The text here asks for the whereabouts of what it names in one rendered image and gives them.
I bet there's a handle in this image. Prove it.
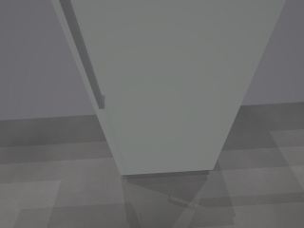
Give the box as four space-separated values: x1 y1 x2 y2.
59 0 105 109

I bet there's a fridge door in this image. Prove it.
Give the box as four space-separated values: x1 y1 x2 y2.
51 0 286 176

